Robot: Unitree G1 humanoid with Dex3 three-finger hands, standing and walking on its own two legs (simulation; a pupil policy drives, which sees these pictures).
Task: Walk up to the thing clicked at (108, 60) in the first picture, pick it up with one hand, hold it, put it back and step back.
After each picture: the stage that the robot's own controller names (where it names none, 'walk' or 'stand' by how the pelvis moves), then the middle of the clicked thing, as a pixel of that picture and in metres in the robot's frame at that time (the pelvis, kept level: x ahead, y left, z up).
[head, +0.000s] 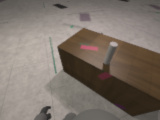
stand; (109, 54) +0.66 -0.17 -0.05
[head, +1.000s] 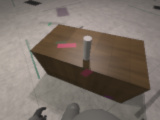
rise first; (86, 49) +0.61 +0.09 -0.02
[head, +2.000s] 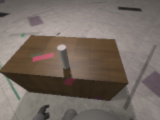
stand; (64, 58) +0.51 +0.25 -0.02
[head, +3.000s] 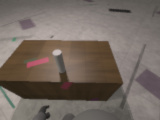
stand; (59, 62) +0.48 +0.28 -0.05
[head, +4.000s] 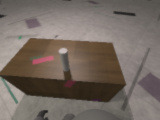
stand; (64, 60) +0.51 +0.24 -0.05
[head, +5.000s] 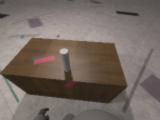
stand; (65, 61) +0.51 +0.24 -0.05
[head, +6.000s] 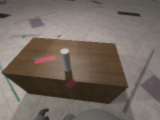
stand; (66, 61) +0.51 +0.23 -0.05
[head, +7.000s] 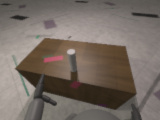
rise first; (72, 61) +0.51 +0.21 -0.05
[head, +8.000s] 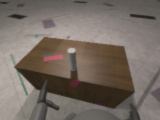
go down; (72, 60) +0.53 +0.21 -0.05
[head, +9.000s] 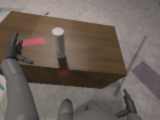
go down; (59, 45) +0.54 +0.20 +0.02
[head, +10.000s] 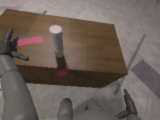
go down; (57, 44) +0.53 +0.20 +0.04
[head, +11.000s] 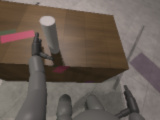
close in; (52, 38) +0.53 +0.21 +0.07
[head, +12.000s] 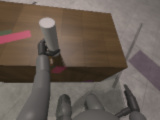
close; (51, 41) +0.51 +0.19 +0.07
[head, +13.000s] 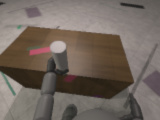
lift; (61, 61) +0.35 +0.18 +0.14
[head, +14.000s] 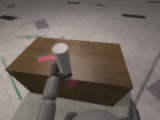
hold; (64, 64) +0.31 +0.17 +0.17
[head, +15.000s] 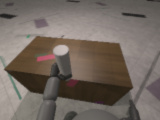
hold; (64, 65) +0.31 +0.16 +0.15
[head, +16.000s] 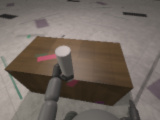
hold; (66, 66) +0.31 +0.15 +0.15
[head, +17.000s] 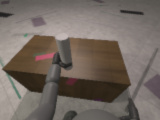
crouch; (65, 54) +0.39 +0.17 +0.17
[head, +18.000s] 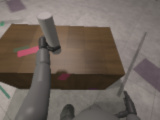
lower; (51, 37) +0.50 +0.20 +0.16
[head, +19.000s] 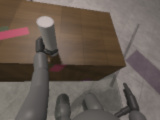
lower; (50, 40) +0.51 +0.19 +0.08
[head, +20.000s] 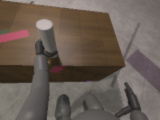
lower; (49, 42) +0.50 +0.19 +0.07
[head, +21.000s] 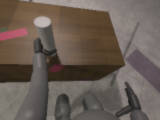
lower; (48, 40) +0.51 +0.20 +0.07
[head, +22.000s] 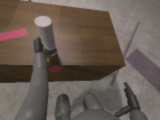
lower; (48, 40) +0.51 +0.20 +0.07
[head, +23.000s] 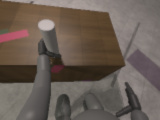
open; (51, 42) +0.50 +0.18 +0.07
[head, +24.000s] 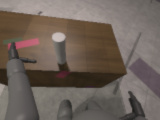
sink last; (60, 51) +0.48 +0.17 +0.04
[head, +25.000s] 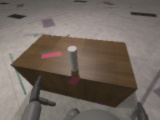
stand; (73, 59) +0.50 +0.18 +0.01
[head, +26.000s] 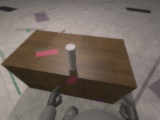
stand; (71, 58) +0.48 +0.17 +0.02
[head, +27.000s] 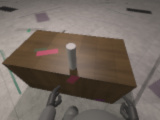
stand; (72, 57) +0.49 +0.17 +0.02
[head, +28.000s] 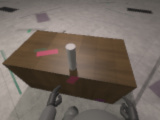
stand; (71, 58) +0.48 +0.18 +0.02
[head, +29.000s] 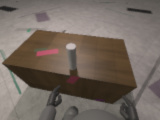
stand; (72, 58) +0.48 +0.17 +0.02
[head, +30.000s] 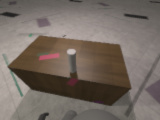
stand; (72, 62) +0.49 +0.18 -0.03
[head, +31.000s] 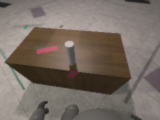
walk; (70, 54) +0.52 +0.19 -0.03
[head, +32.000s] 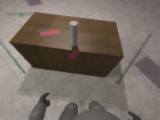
walk; (73, 35) +0.73 +0.21 -0.03
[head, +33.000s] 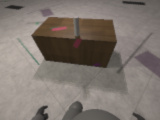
stand; (76, 26) +1.05 +0.28 -0.03
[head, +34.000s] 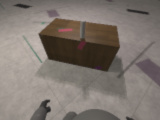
stand; (82, 29) +1.09 +0.18 -0.04
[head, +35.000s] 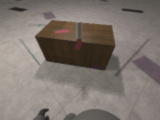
stand; (78, 30) +1.10 +0.22 -0.05
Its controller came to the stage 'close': yes
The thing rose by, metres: 0.21
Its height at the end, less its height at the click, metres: +0.00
